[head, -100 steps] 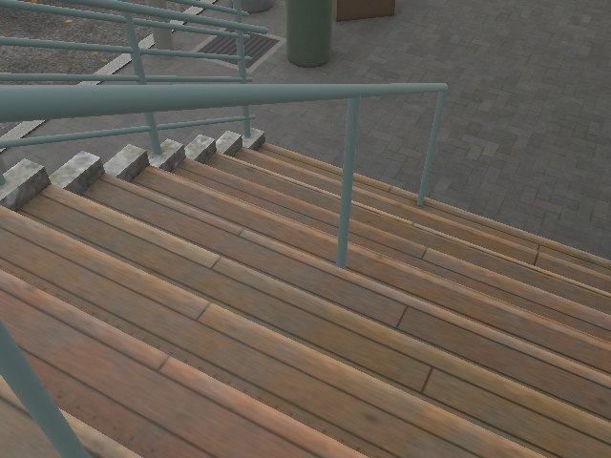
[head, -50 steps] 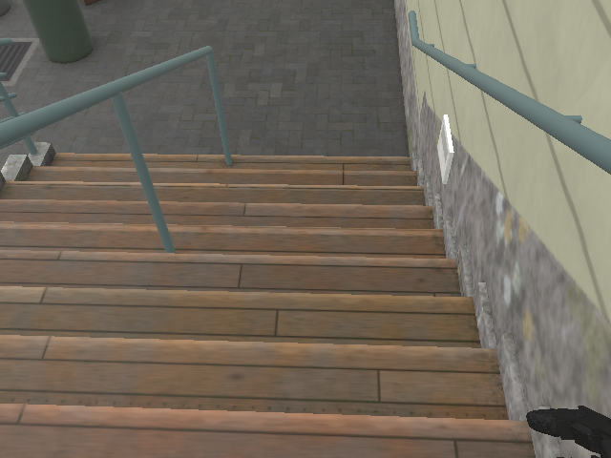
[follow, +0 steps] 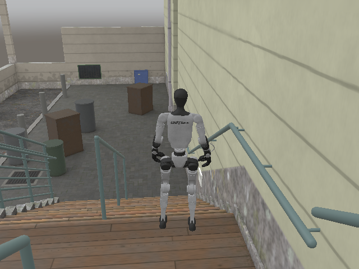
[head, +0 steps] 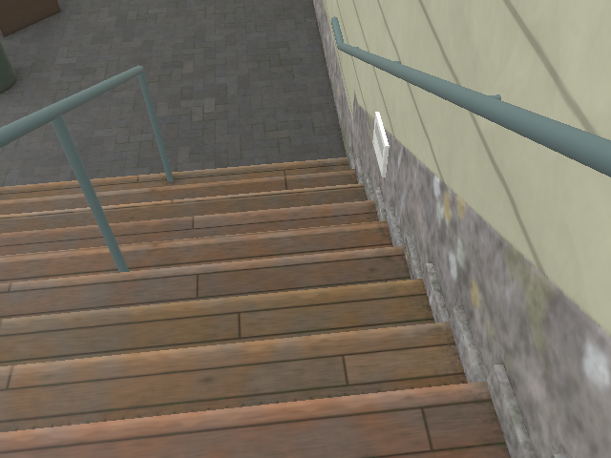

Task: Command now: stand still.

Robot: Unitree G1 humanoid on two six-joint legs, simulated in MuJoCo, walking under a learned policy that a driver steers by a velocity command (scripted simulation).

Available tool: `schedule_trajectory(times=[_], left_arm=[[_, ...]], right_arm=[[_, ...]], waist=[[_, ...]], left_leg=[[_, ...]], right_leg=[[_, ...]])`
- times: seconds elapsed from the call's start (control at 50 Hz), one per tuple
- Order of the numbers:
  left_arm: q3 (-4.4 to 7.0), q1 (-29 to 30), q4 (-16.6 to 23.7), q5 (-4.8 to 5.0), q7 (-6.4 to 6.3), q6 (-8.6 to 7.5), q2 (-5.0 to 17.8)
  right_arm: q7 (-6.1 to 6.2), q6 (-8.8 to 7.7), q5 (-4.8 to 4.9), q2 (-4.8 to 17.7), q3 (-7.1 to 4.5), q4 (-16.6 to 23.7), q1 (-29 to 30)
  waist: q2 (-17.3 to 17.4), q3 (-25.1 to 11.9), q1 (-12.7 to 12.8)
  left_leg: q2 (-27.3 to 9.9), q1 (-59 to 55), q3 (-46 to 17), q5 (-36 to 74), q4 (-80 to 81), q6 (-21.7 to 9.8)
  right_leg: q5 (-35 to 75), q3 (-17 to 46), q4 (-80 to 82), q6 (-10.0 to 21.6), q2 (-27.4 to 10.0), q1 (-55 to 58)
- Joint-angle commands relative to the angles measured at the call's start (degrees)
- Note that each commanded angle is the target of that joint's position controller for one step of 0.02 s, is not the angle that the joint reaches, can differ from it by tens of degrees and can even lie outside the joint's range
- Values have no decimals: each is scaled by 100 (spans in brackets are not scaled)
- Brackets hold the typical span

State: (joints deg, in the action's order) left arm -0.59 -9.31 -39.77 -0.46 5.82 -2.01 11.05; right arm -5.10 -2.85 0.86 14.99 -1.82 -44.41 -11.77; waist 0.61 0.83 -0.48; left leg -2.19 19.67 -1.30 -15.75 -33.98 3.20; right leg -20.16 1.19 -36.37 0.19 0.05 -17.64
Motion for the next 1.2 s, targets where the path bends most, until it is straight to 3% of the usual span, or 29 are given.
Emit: schedule_trajectory(times=[0.02, 0.12, 0.18, 0.2, 0.22, 0.26, 0.32, 0.34, 0.36, 0.38, 0.4, 0.48, 0.5, 0.54, 0.62, 0.7, 0.8, 0.84, 0.86, 0.88, 0.9, 0.92, 0.94, 0.98, 1.0, 1.04, 1.08, 1.12, 1.2], left_arm=[[208, 136, 468, 2, 19, -89, 600], [347, 68, 516, -7, -16, -27, 734], [683, -456, 450, -216, -293, -82, 1409], [627, -427, 510, -281, -415, -201, 1164], [390, -350, 488, -4, -459, -340, 581], [363, 244, 487, 93, -536, -343, 558], [471, 385, 468, -178, -555, -193, 813], [396, 407, 687, -264, -526, -227, 358], [398, 431, 802, -232, -441, -338, 311], [430, 446, 662, -145, -482, -359, 427], [488, 268, 414, -153, -534, -357, 662], [260, 233, 174, -380, -289, -285, 128], [127, 153, 108, -475, -184, -250, -54], [107, 128, 73, -291, -87, -189, 29], [3, 823, 107, -390, -226, -204, 90], [-47, 917, 237, -466, -136, -23, 98], [-112, 939, 47, -534, -224, -34, 191], [161, -416, -411, -505, -297, -29, 670], [336, -1901, -862, -496, -300, -79, 936], [466, -3504, -1239, -631, -264, -28, 1185], [532, -4093, -1442, -729, -151, -67, 1357], [614, -3754, -1497, -600, -167, -157, 1441], [609, -2845, -1298, -393, -218, -208, 1429], [139, -1394, -934, -560, -205, -303, 131], [-54, -1047, -900, -605, -262, -373, -395], [17, -1461, -1056, -309, -374, -454, 6], [73, -2017, -1393, -536, -336, -522, 360], [-101, -1888, -1213, -489, -600, -649, -106], [-130, -2040, -1408, -524, -422, -462, 255]], right_arm=[[70, -98, 13, 306, -70, 366, 255], [104, -83, -16, 351, -88, 271, 125], [277, -77, -303, 454, -220, 292, -56], [373, -94, -425, 455, -253, 301, -112], [458, -121, -358, 383, -264, 627, 438], [479, -204, -330, 48, -147, 582, 218], [429, -358, -479, 116, -201, 171, -1164], [482, -406, -534, 838, -369, -37, -2177], [416, -510, -583, 1020, -387, -148, -2838], [328, -549, -578, 825, -316, -272, -2261], [273, -499, -515, 483, -234, -246, -1848], [468, -278, -522, -296, 130, -173, -1128], [574, -222, -744, -350, 178, -292, -1273], [588, -265, -790, 30, 111, -637, -1769], [624, -413, -709, -117, 277, -1116, -2429], [333, -330, -762, -39, 331, -1298, -2247], [484, -281, -619, 171, 245, -1489, -2257], [334, -169, -523, 418, 163, -1302, -1911], [128, -22, -737, 498, 220, -1369, -1983], [-52, 3, -605, -349, 318, -1656, -3355], [-127, -102, -422, -279, 246, -1356, -2993], [-38, -270, -190, -130, 194, -770, -1770], [82, -381, -207, 117, 181, -304, -731], [355, -405, -372, 169, 138, -280, -661], [390, -312, -485, -81, 223, -458, -708], [249, -138, -583, -236, 274, -747, -914], [108, -109, -625, -470, 453, -831, -1105], [191, -194, -599, -251, 465, -803, -376], [221, 3, -584, 70, 377, -468, 257]], waist=[[-224, -245, 116], [-185, -203, 173], [-1110, 45, 398], [-1321, 225, 389], [-1141, 367, 215], [-949, 249, -112], [62, -201, -644], [1210, -569, -745], [1204, -81, -1027], [472, 699, -623], [28, 519, -440], [208, 72, -74], [183, 69, -128], [215, 147, -180], [81, 202, -577], [211, 802, -403], [-30, 865, -623], [-175, 438, 25], [-820, -18, 640], [-2234, -1960, 463], [-1319, -2547, 706], [-1255, -1421, 940], [-627, -589, 874], [367, 39, -107], [46, 481, -391], [-540, 212, -226], [-345, -94, -282], [48, -387, 157], [-225, 325, 51]], left_leg=[[237, -361, 254, 389, 575, 44], [228, -459, 267, 176, 917, 66], [629, -152, 882, -1012, -800, -137], [378, -21, 646, -976, -1779, -251], [225, 541, 445, -1117, -1004, -485], [237, -457, 587, -722, 39, -842], [187, -2521, 396, 549, 795, -1046], [-1138, -3761, -1477, 2816, 1009, -1857], [-2131, -3829, -3292, 2321, 1776, -2800], [-2534, -3409, -2927, 1780, 1939, -2721], [-2157, -2946, -2296, 1388, 1833, -2454], [-975, -1668, -588, 1210, 2172, -1776], [-807, -1420, -387, 1050, 1953, -1674], [-804, -1133, -222, 1826, 1670, -1790], [-608, -1359, -208, 806, 750, -1635], [-767, 456, -506, -42, 618, -1801], [-648, -973, -809, 302, -619, -1508], [-319, -1066, -460, 1571, -2184, -1314], [-138, -136, -258, 1316, -3825, -1069], [673, 1302, 111, -2792, -7019, -557], [927, 2288, -420, -3075, -7866, -384], [833, 3908, -33, -2874, -8278, -179], [230, 4778, -98, -2207, -7864, -236], [-634, 3479, -722, -99, -5371, -509], [-918, 2925, -863, 869, -4060, -623], [-627, 2002, -203, 1286, -2753, -520], [-531, 1407, -65, 2147, -2945, -428], [-718, 1643, -466, 5336, -386, -453], [-366, 195, 70, 4084, -672, -275]], right_leg=[[615, 165, 1112, 95, -184, -34], [285, 104, 1277, 127, -135, 230], [-2216, 930, 2112, 1053, -889, -25], [-2328, 1594, 2310, 1381, -1503, -343], [-2219, 2128, 2430, 1656, -1843, 41], [-1398, 1715, 2260, 1482, -1544, 107], [-168, 546, 85, 1171, -547, -615], [-1019, -194, -2202, 474, 426, -1921], [-1759, 798, -3208, 375, 670, -3543], [-1126, 1405, -3934, 417, 222, -4257], [-632, 1118, -4317, 384, 37, -4022], [1353, 257, -3226, 237, -396, -3025], [2072, 234, -3069, 171, -480, -2726], [2599, 58, -2571, 80, -445, -2692], [5023, 218, 41, 15, -590, -2875], [4327, -9, -158, 148, -468, -1167], [3446, 15, 1263, 126, -622, -746], [3583, -443, 2174, 186, -467, 827], [4539, -474, 2407, 426, -692, 2725], [8094, 232, -32, 1631, -1659, 5675], [8362, 1017, -615, 2163, -1968, 6331], [6455, 1838, 170, 2536, -2302, 5695], [3604, 2138, 999, 2548, -2551, 4470], [3381, 1512, 1390, 2132, -2180, 1376], [3557, 1285, 1597, 1830, -1741, 35], [3064, 660, 1657, 1911, -1175, -928], [3068, 659, 998, 1883, -1175, -1553], [1349, 126, -118, 1192, -550, -1078], [-486, 853, -286, 1366, -788, -2474]])
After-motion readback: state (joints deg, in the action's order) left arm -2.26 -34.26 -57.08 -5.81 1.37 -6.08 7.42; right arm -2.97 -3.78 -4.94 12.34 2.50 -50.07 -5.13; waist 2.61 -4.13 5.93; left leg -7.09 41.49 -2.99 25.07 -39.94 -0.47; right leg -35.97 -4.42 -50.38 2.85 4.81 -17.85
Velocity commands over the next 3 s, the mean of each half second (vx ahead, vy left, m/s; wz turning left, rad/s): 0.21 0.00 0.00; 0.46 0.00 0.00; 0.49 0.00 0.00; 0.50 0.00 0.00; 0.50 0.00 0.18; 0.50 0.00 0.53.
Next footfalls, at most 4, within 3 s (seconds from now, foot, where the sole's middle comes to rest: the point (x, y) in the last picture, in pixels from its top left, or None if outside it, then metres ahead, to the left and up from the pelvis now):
0.86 right None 0.36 -0.11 -0.93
1.32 left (281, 440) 0.65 0.12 -1.10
1.90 right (350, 372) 0.92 -0.09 -1.26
2.38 left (275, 316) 1.25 0.17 -1.43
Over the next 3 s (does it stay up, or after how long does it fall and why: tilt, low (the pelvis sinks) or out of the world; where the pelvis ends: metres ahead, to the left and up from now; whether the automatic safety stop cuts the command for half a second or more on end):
stays up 1.44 0.08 -0.82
